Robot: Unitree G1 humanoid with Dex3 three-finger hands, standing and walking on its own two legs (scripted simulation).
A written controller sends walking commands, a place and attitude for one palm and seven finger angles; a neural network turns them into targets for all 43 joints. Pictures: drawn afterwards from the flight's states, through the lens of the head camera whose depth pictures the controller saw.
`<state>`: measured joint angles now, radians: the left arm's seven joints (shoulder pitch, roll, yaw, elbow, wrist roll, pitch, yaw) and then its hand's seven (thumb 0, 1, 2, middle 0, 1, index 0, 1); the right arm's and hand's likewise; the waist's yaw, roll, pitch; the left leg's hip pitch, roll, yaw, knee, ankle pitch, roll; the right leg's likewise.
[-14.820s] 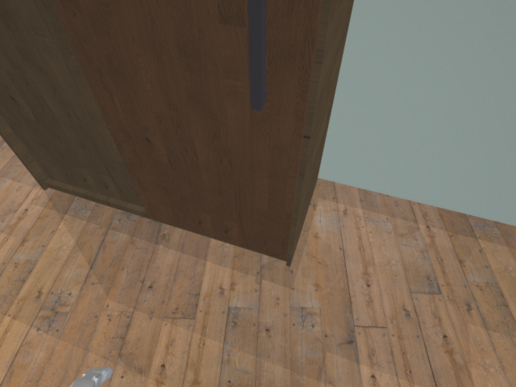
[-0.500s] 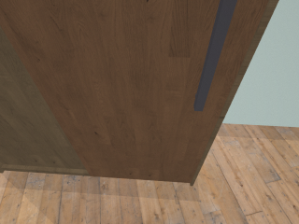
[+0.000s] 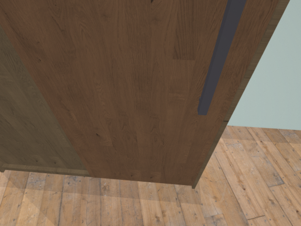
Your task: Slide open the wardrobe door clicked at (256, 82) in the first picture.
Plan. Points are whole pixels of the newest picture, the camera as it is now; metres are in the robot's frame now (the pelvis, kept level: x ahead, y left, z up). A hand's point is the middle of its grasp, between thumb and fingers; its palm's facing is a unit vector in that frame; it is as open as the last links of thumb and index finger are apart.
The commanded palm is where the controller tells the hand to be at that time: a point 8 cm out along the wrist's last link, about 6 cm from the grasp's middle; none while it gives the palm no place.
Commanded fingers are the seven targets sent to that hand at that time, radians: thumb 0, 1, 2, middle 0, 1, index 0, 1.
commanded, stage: look again from close up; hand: right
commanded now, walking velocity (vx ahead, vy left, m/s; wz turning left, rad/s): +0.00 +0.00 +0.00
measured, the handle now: (213, 64) +0.48 -0.14 +0.20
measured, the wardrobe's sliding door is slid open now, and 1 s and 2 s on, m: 0.00 0.00 0.00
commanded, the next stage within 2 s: raise the hand with hooked fingers in 0.54 s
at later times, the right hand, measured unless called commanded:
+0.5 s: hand out of the picture +0.00 -0.16 -0.18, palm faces +0.01 +0.98 -0.18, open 7.4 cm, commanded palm none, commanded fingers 0.00 -0.90 -0.90 0.20 0.30 0.20 0.30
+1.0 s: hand (220, 206) +0.19 -0.15 -0.01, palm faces +0.00 +1.00 +0.01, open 8.2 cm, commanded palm +0.13 -0.23 -0.01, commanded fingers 0.00 -0.46 -0.71 0.23 0.58 0.23 0.58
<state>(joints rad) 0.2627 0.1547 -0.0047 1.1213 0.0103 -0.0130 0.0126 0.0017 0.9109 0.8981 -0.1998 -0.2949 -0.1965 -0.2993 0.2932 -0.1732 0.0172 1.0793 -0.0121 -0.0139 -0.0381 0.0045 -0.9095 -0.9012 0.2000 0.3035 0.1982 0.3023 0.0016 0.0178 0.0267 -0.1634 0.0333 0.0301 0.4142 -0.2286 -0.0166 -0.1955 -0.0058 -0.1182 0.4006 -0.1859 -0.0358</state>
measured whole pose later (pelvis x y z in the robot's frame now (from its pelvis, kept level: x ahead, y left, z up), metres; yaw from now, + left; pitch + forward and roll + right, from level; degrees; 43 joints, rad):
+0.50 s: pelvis +0.00 +0.00 +0.00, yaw +0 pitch -1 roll +0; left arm 0.26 0.15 0.00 1.13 0.01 -0.01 0.02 0.00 0.91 0.90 -0.20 -0.29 -0.20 -0.30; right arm 0.31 -0.16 0.02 1.09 -0.01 -0.02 -0.04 0.00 -0.91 -0.90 0.20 0.30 0.20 0.30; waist 0.00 0.02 0.03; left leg -0.16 0.03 0.03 0.41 -0.23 -0.01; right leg -0.19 -0.01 -0.12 0.40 -0.19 -0.03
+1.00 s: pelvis +0.00 +0.03 -0.05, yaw -1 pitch +6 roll -1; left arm 0.14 0.24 0.06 0.54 -0.03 -0.20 0.01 0.01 0.91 0.90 -0.20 -0.30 -0.20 -0.30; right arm 0.44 -0.19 -0.14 0.07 0.26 -0.42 0.29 0.01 -0.69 -0.80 0.22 0.45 0.22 0.45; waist 0.01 0.03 -0.10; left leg -0.55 0.03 0.06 0.89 -0.46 0.02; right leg -0.59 -0.04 -0.08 0.86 -0.38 -0.01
